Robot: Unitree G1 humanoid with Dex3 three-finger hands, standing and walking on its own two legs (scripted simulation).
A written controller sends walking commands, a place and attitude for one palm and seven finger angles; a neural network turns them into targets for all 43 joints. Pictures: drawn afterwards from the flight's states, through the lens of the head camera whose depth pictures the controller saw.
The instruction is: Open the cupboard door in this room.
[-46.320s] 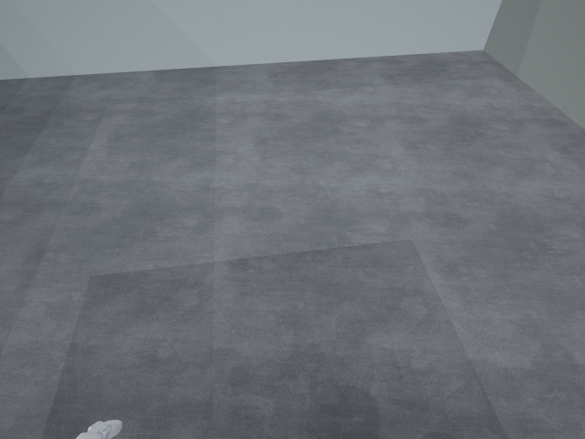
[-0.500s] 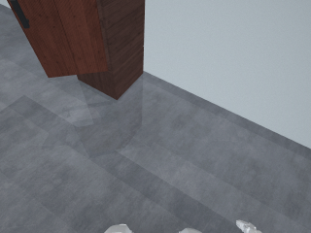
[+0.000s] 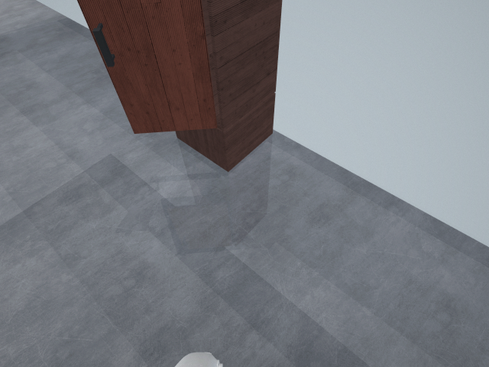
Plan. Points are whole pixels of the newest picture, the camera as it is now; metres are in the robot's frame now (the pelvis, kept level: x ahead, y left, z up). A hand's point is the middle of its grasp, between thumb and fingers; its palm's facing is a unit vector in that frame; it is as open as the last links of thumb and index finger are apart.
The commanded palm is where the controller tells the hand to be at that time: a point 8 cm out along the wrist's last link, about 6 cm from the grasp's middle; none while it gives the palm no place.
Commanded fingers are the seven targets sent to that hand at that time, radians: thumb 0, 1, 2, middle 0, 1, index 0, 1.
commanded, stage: take the last steps up to it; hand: left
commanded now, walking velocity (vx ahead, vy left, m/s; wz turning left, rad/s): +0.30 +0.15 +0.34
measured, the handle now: (105, 45) +1.04 +0.52 -0.02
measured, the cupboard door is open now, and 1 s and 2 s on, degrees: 45 45 45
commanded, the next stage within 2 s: come to a stop and stand still in 1.50 s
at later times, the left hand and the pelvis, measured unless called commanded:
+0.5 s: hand (125, 360) +0.15 +0.24 -0.15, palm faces +0.10 -0.97 -0.22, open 7.4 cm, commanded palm none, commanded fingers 0.00 0.90 0.90 -0.20 -0.30 -0.20 -0.30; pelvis +0.08 +0.03 +0.00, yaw +5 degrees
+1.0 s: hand out of the picture +0.13 +0.28 -0.19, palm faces +0.27 -0.95 -0.18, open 7.3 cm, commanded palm none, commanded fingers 0.00 0.90 0.90 -0.20 -0.30 -0.20 -0.30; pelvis +0.24 +0.12 -0.02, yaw +10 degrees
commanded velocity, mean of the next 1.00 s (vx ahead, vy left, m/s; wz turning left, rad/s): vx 0.30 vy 0.14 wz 0.11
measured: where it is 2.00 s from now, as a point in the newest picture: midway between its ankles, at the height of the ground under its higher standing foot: (207, 288)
